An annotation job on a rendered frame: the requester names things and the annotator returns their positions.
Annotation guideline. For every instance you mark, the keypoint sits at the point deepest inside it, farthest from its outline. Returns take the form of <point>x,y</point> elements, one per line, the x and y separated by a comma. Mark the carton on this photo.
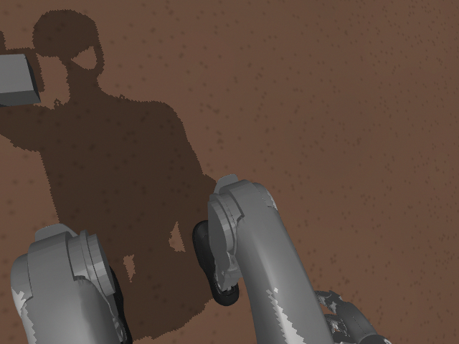
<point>17,82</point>

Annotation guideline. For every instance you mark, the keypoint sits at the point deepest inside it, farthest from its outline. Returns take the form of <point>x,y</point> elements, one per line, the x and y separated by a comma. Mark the right robot foot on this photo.
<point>200,238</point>

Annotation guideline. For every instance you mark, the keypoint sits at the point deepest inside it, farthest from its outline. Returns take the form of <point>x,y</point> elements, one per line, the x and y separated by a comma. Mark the right robot hand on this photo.
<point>349,320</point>

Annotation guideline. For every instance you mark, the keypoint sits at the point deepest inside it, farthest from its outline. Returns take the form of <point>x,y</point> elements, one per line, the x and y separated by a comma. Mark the left robot foot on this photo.
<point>118,297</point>

